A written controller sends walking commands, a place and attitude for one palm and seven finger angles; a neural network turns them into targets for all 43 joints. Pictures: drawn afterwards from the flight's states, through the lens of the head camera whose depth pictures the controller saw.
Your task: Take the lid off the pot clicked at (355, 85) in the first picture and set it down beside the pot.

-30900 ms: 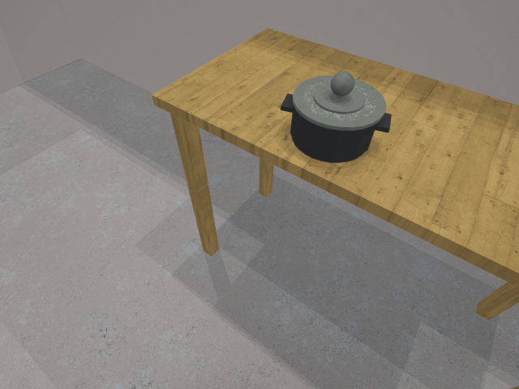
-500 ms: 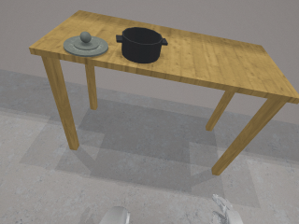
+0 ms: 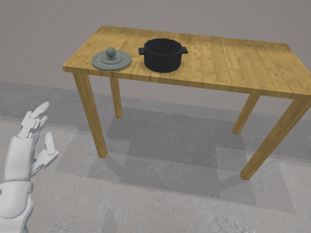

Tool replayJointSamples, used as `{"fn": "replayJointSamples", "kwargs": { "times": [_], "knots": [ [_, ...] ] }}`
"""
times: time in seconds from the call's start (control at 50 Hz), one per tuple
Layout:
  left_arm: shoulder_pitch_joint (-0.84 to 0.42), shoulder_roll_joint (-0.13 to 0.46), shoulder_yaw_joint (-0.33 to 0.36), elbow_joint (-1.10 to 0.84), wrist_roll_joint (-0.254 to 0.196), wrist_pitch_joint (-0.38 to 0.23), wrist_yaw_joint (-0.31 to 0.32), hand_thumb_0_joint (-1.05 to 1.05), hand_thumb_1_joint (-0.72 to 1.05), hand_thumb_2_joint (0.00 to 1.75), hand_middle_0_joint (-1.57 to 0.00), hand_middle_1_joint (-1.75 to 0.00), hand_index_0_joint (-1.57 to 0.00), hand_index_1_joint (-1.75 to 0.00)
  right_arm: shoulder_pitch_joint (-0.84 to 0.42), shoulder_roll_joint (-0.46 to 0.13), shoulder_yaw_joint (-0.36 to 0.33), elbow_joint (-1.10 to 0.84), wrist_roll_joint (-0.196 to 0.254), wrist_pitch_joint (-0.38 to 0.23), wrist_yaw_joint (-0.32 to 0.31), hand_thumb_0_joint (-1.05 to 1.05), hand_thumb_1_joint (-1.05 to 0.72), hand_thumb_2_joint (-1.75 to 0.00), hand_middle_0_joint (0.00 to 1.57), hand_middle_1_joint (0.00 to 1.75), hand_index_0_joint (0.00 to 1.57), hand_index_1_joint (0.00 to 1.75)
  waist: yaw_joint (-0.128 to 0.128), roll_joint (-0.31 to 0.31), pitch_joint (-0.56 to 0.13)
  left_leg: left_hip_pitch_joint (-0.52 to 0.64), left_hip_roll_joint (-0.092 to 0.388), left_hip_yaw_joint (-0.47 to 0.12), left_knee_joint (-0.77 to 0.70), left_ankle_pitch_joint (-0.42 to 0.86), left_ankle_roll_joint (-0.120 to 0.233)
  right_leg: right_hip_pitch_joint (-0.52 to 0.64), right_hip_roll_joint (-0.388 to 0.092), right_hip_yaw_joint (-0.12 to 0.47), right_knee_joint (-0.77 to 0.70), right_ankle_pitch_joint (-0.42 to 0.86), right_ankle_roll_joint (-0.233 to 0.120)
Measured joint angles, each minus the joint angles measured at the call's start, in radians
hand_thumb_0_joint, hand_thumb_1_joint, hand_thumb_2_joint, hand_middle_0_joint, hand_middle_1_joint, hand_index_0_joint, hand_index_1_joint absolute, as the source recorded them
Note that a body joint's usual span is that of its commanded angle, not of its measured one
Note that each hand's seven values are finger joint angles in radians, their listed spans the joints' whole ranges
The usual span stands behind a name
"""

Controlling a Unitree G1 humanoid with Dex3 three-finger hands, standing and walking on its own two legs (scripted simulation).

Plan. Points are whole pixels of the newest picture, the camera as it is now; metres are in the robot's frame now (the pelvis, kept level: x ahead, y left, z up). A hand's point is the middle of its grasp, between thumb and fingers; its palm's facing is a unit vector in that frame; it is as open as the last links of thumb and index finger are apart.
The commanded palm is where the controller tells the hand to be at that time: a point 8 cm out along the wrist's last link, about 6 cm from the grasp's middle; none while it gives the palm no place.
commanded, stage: let the arm hang, fingers relaxed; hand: left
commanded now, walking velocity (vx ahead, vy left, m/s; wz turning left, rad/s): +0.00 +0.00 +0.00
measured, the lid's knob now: (110, 52) +0.86 +0.23 +0.06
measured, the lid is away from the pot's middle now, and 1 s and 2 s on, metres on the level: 0.24 0.24 0.24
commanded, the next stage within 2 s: look to check the result in 1.06 s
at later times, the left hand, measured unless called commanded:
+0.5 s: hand out of the picture +0.06 +0.16 -0.18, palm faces +0.01 -0.96 -0.27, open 7.2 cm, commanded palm none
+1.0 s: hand out of the picture +0.10 +0.12 -0.19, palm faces +0.04 -0.97 -0.22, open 7.3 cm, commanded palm none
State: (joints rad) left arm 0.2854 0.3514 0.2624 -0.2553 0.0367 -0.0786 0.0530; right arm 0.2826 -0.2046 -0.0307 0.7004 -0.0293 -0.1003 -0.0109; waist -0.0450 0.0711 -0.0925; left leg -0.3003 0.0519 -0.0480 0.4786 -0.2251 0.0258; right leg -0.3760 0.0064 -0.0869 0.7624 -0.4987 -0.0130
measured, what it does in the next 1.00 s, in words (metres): walks ahead: right foot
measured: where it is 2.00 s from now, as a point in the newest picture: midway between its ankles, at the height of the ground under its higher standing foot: outside the picture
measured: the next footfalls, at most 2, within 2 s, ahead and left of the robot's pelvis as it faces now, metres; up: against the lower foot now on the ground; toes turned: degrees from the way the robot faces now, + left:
right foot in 0.10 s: +0.03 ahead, -0.14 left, +0.00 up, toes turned +0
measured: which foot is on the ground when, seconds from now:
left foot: down 0.00-1.00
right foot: up 0.00-0.08, down 0.10-1.00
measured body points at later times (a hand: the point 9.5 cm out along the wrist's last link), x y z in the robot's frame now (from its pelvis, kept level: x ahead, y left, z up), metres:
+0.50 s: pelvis +0.06 -0.05 -0.01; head +0.10 -0.06 +0.43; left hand +0.06 +0.21 -0.16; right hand +0.02 -0.25 -0.18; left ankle +0.04 +0.08 -0.75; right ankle -0.01 -0.14 -0.75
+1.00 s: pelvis +0.09 -0.05 -0.01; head +0.11 -0.06 +0.44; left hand +0.09 +0.17 -0.17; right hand +0.09 -0.28 -0.17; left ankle +0.04 +0.08 -0.75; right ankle -0.01 -0.14 -0.75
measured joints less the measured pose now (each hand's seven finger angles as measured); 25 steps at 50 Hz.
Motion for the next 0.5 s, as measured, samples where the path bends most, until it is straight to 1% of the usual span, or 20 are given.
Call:
{"fn": "replayJointSamples", "kwargs": {
  "times": [0.04, 0.06, 0.08, 0.1, 0.14, 0.16, 0.18, 0.2, 0.22, 0.24, 0.26, 0.28, 0.3, 0.34, 0.38, 0.4, 0.42, 0.5],
  "knots": [
    [-0.074, -0.059, -0.054, 0.302, 0.007, 0.075, -0.022, 0.0, 0.9, 0.9, -0.19, -0.3, -0.2, -0.3, -0.012, -0.02, -0.004, 0.019, -0.007, 0.039, 0.004, 0.01, -0.9, -0.9, 0.21, 0.3, 0.21, 0.3, -0.014, -0.019, -0.001, -0.012, -0.03, 0.011, 0.043, -0.025, -0.001, 0.02, -0.003, 0.03, -0.03, 0.053, 0.004],
    [-0.094, -0.077, -0.08, 0.44, 0.007, 0.102, -0.03, 0.0, 0.9, 0.9, -0.19, -0.29, -0.2, -0.3, -0.013, -0.025, -0.002, 0.026, -0.008, 0.052, 0.005, 0.01, -0.9, -0.9, 0.21, 0.3, 0.21, 0.3, -0.022, -0.036, 0.003, -0.019, -0.043, 0.018, 0.072, -0.041, -0.005, 0.042, -0.004, 0.042, -0.074, 0.095, 0.003],
    [-0.101, -0.083, -0.111, 0.555, 0.007, 0.122, -0.037, 0.0, 0.91, 0.9, -0.19, -0.29, -0.19, -0.3, -0.009, -0.024, -0.001, 0.03, -0.006, 0.061, 0.005, 0.01, -0.9, -0.9, 0.21, 0.3, 0.21, 0.3, -0.028, -0.068, 0.007, -0.03, -0.062, 0.032, 0.11, -0.062, -0.01, 0.071, -0.012, 0.065, -0.135, 0.132, -0.006],
    [-0.099, -0.094, -0.146, 0.66, 0.009, 0.132, -0.044, 0.0, 0.91, 0.9, -0.19, -0.29, -0.19, -0.3, -0.006, -0.027, -0.002, 0.038, -0.002, 0.068, 0.005, 0.01, -0.9, -0.9, 0.21, 0.3, 0.21, 0.3, -0.03, -0.09, 0.014, -0.049, -0.07, 0.048, 0.166, -0.099, -0.013, 0.078, -0.017, 0.087, -0.151, 0.149, -0.017],
    [-0.083, -0.153, -0.221, 0.851, 0.008, 0.153, -0.058, 0.01, 0.91, 0.9, -0.19, -0.29, -0.19, -0.3, 0.001, -0.048, -0.016, 0.075, 0.002, 0.093, 0.003, 0.01, -0.9, -0.9, 0.21, 0.3, 0.21, 0.3, -0.045, -0.061, 0.051, -0.091, -0.046, 0.034, 0.326, -0.223, -0.013, 0.083, 0.01, 0.064, -0.098, 0.123, -0.015],
    [-0.064, -0.186, -0.249, 0.927, 0.005, 0.159, -0.061, 0.01, 0.91, 0.9, -0.19, -0.29, -0.19, -0.3, 0.009, -0.055, -0.023, 0.098, 0.001, 0.107, 0.001, 0.01, -0.9, -0.9, 0.2, 0.3, 0.2, 0.3, -0.047, -0.052, 0.067, -0.115, -0.036, 0.03, 0.407, -0.249, -0.013, 0.097, 0.022, 0.052, -0.097, 0.113, -0.015],
    [-0.041, -0.217, -0.267, 0.993, 0.003, 0.16, -0.06, 0.01, 0.91, 0.9, -0.19, -0.29, -0.2, -0.3, 0.019, -0.058, -0.027, 0.121, 0.001, 0.12, 0.0, 0.01, -0.9, -0.9, 0.2, 0.3, 0.2, 0.3, -0.046, -0.049, 0.081, -0.135, -0.028, 0.029, 0.468, -0.258, -0.014, 0.112, 0.032, 0.044, -0.105, 0.108, -0.016],
    [-0.022, -0.243, -0.242, 1.029, -0.023, 0.143, -0.044, -0.01, 0.93, 0.89, -0.2, -0.29, -0.2, -0.3, 0.035, -0.057, -0.031, 0.141, 0.002, 0.129, -0.003, 0.01, -0.9, -0.9, 0.2, 0.29, 0.2, 0.3, -0.043, -0.05, 0.092, -0.151, -0.02, 0.025, 0.498, -0.263, -0.014, 0.124, 0.041, 0.033, -0.119, 0.109, -0.018],
    [-0.016, -0.246, -0.21, 1.043, -0.034, 0.119, -0.026, -0.05, 0.97, 0.89, -0.2, -0.3, -0.21, -0.3, 0.054, -0.05, -0.034, 0.161, 0.004, 0.134, -0.006, 0.01, -0.91, -0.9, 0.2, 0.29, 0.2, 0.3, -0.033, -0.053, 0.101, -0.156, -0.011, 0.024, 0.488, -0.268, -0.015, 0.135, 0.048, 0.02, -0.134, 0.112, -0.019],
    [-0.015, -0.234, -0.198, 1.06, -0.026, 0.108, -0.019, -0.07, 1.0, 0.89, -0.21, -0.3, -0.21, -0.3, 0.072, -0.042, -0.035, 0.179, 0.003, 0.139, -0.007, 0.01, -0.91, -0.9, 0.2, 0.29, 0.2, 0.3, -0.024, -0.059, 0.109, -0.145, -0.003, 0.031, 0.435, -0.256, -0.015, 0.142, 0.05, 0.011, -0.144, 0.114, -0.021],
    [-0.014, -0.217, -0.194, 1.08, -0.021, 0.103, -0.019, -0.08, 1.01, 0.89, -0.21, -0.3, -0.21, -0.3, 0.089, -0.033, -0.035, 0.194, 0.002, 0.139, -0.008, 0.01, -0.91, -0.9, 0.2, 0.29, 0.2, 0.3, -0.018, -0.066, 0.115, -0.118, 0.002, 0.041, 0.344, -0.202, -0.014, 0.143, 0.049, 0.006, -0.143, 0.108, -0.021],
    [-0.01, -0.203, -0.194, 1.099, -0.022, 0.102, -0.022, -0.08, 1.01, 0.89, -0.21, -0.3, -0.21, -0.3, 0.109, -0.029, -0.033, 0.203, 0.0, 0.134, -0.009, 0.01, -0.91, -0.9, 0.2, 0.29, 0.2, 0.3, -0.013, -0.062, 0.115, -0.097, 0.008, 0.037, 0.257, -0.109, -0.006, 0.134, 0.051, 0.0, -0.129, 0.097, -0.019],
    [-0.009, -0.185, -0.195, 1.124, -0.025, 0.104, -0.026, -0.08, 1.01, 0.89, -0.21, -0.3, -0.21, -0.3, 0.118, -0.018, -0.03, 0.219, -0.003, 0.13, -0.013, 0.01, -0.91, -0.9, 0.2, 0.29, 0.2, 0.3, -0.006, -0.071, 0.118, -0.098, 0.002, 0.044, 0.251, -0.08, -0.006, 0.126, 0.043, 0.005, -0.111, 0.083, -0.016],
    [-0.003, -0.152, -0.199, 1.178, -0.026, 0.113, -0.034, -0.07, 0.99, 0.89, -0.2, -0.3, -0.21, -0.3, 0.126, 0.01, -0.021, 0.247, -0.006, 0.129, -0.018, 0.01, -0.91, -0.9, 0.2, 0.29, 0.2, 0.3, 0.006, -0.096, 0.119, -0.083, -0.013, 0.076, 0.236, -0.11, -0.011, 0.107, 0.024, 0.034, -0.08, 0.062, -0.016],
    [-0.001, -0.133, -0.206, 1.23, -0.026, 0.122, -0.04, -0.05, 0.98, 0.89, -0.2, -0.3, -0.21, -0.3, 0.131, 0.035, -0.013, 0.266, -0.003, 0.122, -0.024, 0.01, -0.91, -0.9, 0.2, 0.29, 0.2, 0.3, 0.006, -0.099, 0.118, -0.06, -0.024, 0.093, 0.186, -0.116, -0.016, 0.098, 0.012, 0.053, -0.08, 0.078, -0.013],
    [0.0, -0.128, -0.211, 1.251, -0.027, 0.122, -0.042, -0.04, 0.97, 0.89, -0.2, -0.3, -0.21, -0.3, 0.132, 0.047, -0.009, 0.276, 0.001, 0.118, -0.027, 0.01, -0.91, -0.9, 0.2, 0.29, 0.2, 0.3, 0.005, -0.095, 0.119, -0.047, -0.029, 0.095, 0.161, -0.109, -0.02, 0.111, 0.007, 0.058, -0.119, 0.106, -0.01],
    [0.001, -0.126, -0.216, 1.268, -0.028, 0.117, -0.041, -0.04, 0.96, 0.89, -0.2, -0.3, -0.2, -0.3, 0.132, 0.057, -0.005, 0.289, 0.006, 0.116, -0.027, 0.01, -0.91, -0.9, 0.2, 0.29, 0.2, 0.3, 0.006, -0.088, 0.119, -0.036, -0.031, 0.095, 0.139, -0.1, -0.024, 0.133, 0.006, 0.059, -0.16, 0.102, -0.011],
    [0.007, -0.148, -0.235, 1.313, -0.032, 0.087, -0.022, -0.01, 0.93, 0.9, -0.2, -0.3, -0.2, -0.3, 0.099, 0.087, 0.003, 0.34, 0.02, 0.114, -0.023, 0.01, -0.91, -0.9, 0.2, 0.29, 0.2, 0.3, 0.008, -0.046, 0.124, 0.016, -0.022, 0.089, 0.062, -0.075, -0.037, 0.193, 0.019, 0.055, -0.256, 0.127, -0.025]
  ]
}}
